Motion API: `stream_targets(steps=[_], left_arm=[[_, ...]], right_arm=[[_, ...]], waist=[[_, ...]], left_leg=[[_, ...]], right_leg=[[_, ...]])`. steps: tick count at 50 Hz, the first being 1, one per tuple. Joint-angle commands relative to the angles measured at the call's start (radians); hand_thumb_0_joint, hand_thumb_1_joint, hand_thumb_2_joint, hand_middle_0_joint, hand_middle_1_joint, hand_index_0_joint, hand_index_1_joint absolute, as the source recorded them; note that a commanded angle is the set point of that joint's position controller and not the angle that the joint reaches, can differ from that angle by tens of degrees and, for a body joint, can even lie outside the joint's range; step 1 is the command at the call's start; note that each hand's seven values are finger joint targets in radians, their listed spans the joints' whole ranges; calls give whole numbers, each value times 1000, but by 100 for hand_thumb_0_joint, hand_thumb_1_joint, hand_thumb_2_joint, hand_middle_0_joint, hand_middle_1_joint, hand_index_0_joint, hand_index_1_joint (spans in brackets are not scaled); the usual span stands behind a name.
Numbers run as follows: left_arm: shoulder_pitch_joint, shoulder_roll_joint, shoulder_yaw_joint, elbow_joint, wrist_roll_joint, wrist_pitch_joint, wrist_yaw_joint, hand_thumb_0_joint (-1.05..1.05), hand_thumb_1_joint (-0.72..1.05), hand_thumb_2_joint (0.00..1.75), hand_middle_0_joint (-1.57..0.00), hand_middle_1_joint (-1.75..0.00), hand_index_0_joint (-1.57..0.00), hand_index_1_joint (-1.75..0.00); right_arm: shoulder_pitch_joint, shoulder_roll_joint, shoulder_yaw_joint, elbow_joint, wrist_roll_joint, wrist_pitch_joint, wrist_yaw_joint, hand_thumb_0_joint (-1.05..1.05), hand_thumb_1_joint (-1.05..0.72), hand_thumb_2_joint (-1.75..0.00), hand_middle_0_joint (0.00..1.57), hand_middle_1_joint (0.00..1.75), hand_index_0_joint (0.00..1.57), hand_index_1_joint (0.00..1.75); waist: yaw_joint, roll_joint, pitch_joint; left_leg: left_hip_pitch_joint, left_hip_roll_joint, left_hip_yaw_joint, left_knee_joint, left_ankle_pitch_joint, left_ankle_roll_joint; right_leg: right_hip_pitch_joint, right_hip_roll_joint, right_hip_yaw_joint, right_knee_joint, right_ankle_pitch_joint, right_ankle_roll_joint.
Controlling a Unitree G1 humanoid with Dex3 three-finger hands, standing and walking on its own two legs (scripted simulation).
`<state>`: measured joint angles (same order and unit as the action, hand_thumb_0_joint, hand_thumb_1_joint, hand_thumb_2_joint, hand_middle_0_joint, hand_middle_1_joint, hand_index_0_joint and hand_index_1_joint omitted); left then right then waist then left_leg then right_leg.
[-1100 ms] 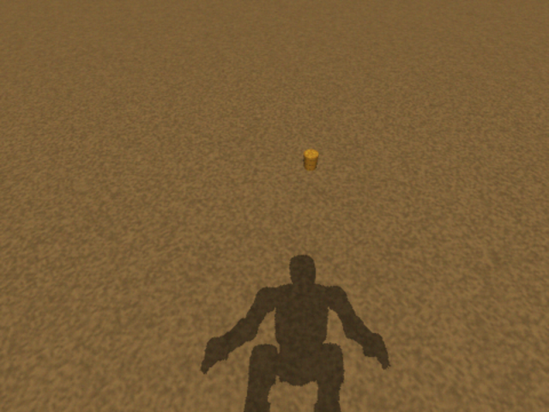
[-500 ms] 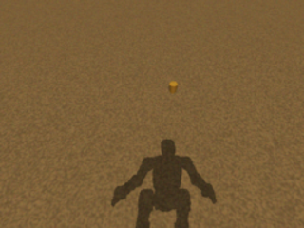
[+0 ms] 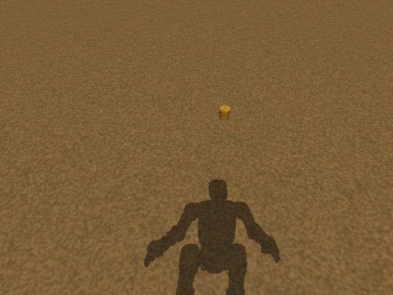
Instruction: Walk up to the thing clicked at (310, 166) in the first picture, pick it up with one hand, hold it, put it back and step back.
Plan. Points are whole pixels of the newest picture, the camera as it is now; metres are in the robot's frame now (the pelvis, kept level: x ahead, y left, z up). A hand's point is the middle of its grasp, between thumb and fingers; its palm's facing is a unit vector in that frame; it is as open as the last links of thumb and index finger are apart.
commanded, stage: stand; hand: left
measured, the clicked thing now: (224, 113) +1.49 -0.20 -0.73
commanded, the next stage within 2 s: walk up in 0.02 s
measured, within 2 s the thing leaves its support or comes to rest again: neither
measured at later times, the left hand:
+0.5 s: hand (130, 281) +0.20 +0.18 -0.14, palm faces -0.11 -0.91 -0.40, open 7.4 cm
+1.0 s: hand (169, 171) +0.51 +0.11 -0.14, palm faces -0.34 -0.87 -0.36, open 7.4 cm
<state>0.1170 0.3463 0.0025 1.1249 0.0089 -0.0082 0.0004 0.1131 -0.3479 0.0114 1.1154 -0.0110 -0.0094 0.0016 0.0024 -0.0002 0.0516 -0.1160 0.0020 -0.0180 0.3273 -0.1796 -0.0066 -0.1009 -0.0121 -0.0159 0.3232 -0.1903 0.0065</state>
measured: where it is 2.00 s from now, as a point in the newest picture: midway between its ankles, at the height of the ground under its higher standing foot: (245, 200)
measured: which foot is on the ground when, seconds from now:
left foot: down 0.00-0.34, up 0.36-0.70, down 0.72-1.00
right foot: down 0.00-0.06, up 0.08-0.32, down 0.34-0.74, up 0.76-1.00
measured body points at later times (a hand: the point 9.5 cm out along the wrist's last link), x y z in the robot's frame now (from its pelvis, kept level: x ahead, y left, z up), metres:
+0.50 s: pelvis +0.12 -0.10 -0.02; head +0.11 -0.12 +0.43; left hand +0.21 +0.22 -0.11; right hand +0.14 -0.44 -0.14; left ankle +0.12 +0.03 -0.69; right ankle +0.12 -0.22 -0.75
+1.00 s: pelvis +0.35 -0.13 -0.01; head +0.37 -0.13 +0.44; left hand +0.53 +0.15 -0.12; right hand +0.29 -0.46 -0.11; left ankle +0.36 +0.00 -0.75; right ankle +0.40 -0.30 -0.72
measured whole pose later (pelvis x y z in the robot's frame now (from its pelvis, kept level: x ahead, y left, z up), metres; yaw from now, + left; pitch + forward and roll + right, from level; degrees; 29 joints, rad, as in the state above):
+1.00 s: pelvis +0.35 -0.13 -0.01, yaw -16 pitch -2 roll +1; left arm 0.24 0.45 0.06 0.87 0.01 -0.06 -0.08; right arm 0.34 -0.42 -0.06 0.85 -0.02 -0.09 0.06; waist -0.04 -0.04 0.07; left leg -0.14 0.07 0.15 0.47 -0.29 0.00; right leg -0.50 -0.08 -0.01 0.76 -0.27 -0.01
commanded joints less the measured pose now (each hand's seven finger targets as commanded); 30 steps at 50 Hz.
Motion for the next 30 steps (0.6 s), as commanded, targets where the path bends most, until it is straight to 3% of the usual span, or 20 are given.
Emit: stream_targets(steps=[1,2,3,4,5,7,10,12,13,15,16,17,18,19,20,22,24,26,30], left_arm=[[16,304,108,-141,24,-28,-28,0,90,90,-20,-30,-20,-30],[-35,280,104,-147,27,-22,-41,0,90,90,-20,-30,-20,-30],[-119,242,101,-186,32,-19,-53,0,90,90,-20,-30,-20,-30],[-150,238,104,-220,37,-19,-57,0,90,90,-20,-30,-20,-30],[-140,251,104,-232,35,-27,-62,0,90,90,-20,-30,-20,-30],[-42,268,111,-223,25,-32,-82,0,90,90,-20,-30,-20,-30],[3,251,115,-232,23,-31,-113,0,90,90,-20,-30,-20,-30],[21,253,125,-228,23,-30,-118,0,90,90,-20,-30,-20,-30],[67,254,129,-217,21,-32,-115,0,90,90,-20,-30,-20,-30],[197,267,142,-171,26,-37,-102,0,90,90,-20,-30,-20,-30],[305,313,163,-147,28,-46,-88,0,90,90,-20,-30,-20,-30],[431,389,190,-137,34,-56,-65,0,90,90,-20,-30,-20,-30],[390,458,186,-188,28,-63,-59,0,90,90,-20,-30,-20,-30],[265,469,178,-231,8,-62,-59,0,90,90,-20,-30,-20,-30],[196,438,172,-254,-2,-62,-55,0,90,90,-20,-30,-20,-30],[148,380,155,-268,-2,-68,-46,0,90,90,-20,-30,-20,-30],[146,348,140,-274,-4,-74,-49,0,90,90,-20,-30,-20,-30],[135,351,139,-299,-2,-77,-50,0,90,90,-20,-30,-20,-30],[154,363,140,-329,8,-89,-54,0,90,90,-20,-30,-20,-30]], right_arm=[[49,-326,-119,-116,-22,-51,4,0,-90,-90,20,30,20,30],[89,-343,-134,-95,-28,-59,9,0,-90,-90,20,30,20,30],[155,-364,-156,-90,-28,-64,9,0,-90,-90,20,30,20,30],[166,-386,-169,-113,-30,-70,11,0,-90,-90,20,30,20,30],[133,-383,-169,-137,-30,-81,9,0,-90,-90,20,30,20,30],[80,-344,-160,-180,-30,-90,11,0,-90,-90,20,30,20,30],[10,-352,-168,-227,-40,-91,29,0,-90,-90,20,30,20,30],[-4,-347,-165,-239,-42,-87,35,0,-90,-90,20,30,20,30],[-22,-352,-165,-244,-39,-84,37,0,-90,-90,20,30,20,30],[-45,-328,-159,-253,-40,-70,35,0,-90,-90,20,30,20,30],[-5,-285,-141,-253,-44,-64,35,0,-90,-90,20,30,20,30],[17,-204,-109,-271,-38,-63,39,0,-90,-90,20,30,20,30],[13,-216,-105,-310,-15,-62,41,0,-90,-90,20,30,20,30],[-18,-302,-127,-296,-19,-57,35,0,-90,-90,20,30,20,30],[23,-333,-134,-264,-6,-59,42,0,-90,-90,20,30,20,30],[96,-310,-130,-231,-3,-59,48,0,-90,-90,20,30,20,30],[144,-296,-133,-218,-7,-55,64,0,-90,-90,20,30,20,30],[140,-290,-139,-244,-12,-50,76,0,-90,-90,20,30,20,30],[61,-272,-142,-299,-17,-63,84,0,-90,-90,20,30,20,30]], waist=[[-29,-23,-176],[-65,43,-95],[-117,135,-22],[-127,170,55],[-98,101,86],[-40,65,14],[-18,198,21],[0,188,36],[25,180,20],[89,59,-24],[128,-99,-81],[194,-364,-96],[149,-382,-74],[107,-194,31],[65,-113,40],[23,-133,40],[9,-149,53],[3,-157,70],[26,-103,38]], left_leg=[[120,111,-89,41,-368,97],[189,156,-154,-6,-533,131],[232,275,-296,-111,-618,189],[188,419,-424,-190,-612,264],[123,455,-453,-206,-563,278],[126,389,-326,-198,-488,245],[15,304,-122,-188,-397,198],[-103,261,-29,-154,-379,168],[-131,256,-7,-108,-366,158],[-253,203,71,96,-425,134],[-356,144,128,353,-376,112],[-523,25,171,705,-438,83],[-634,-34,73,844,-422,39],[-589,73,-33,876,-344,27],[-580,105,-40,870,-248,31],[-506,139,-40,774,-180,38],[-406,135,-11,665,-154,30],[-373,124,16,548,-144,9],[-315,119,26,370,-47,6]], right_leg=[[-103,-56,119,52,-333,-64],[-339,-39,88,148,-423,-62],[-521,-6,23,335,-325,-44],[-642,-40,57,512,-300,-36],[-650,-94,134,572,-269,-40],[-583,-123,137,564,-216,-31],[-411,-111,46,408,-178,-9],[-269,-87,-3,345,-116,-8],[-184,-83,-14,309,-75,-12],[34,-33,-84,261,-6,-10],[215,-9,-55,236,-87,-21],[299,-109,174,68,-388,-69],[183,-358,729,-204,-619,-201],[13,-416,795,-232,-748,-263],[20,-357,675,-193,-658,-250],[-45,-283,481,-148,-496,-212],[-144,-226,338,-142,-385,-204],[-197,-213,287,-148,-391,-214],[-178,-221,263,-111,-332,-207]])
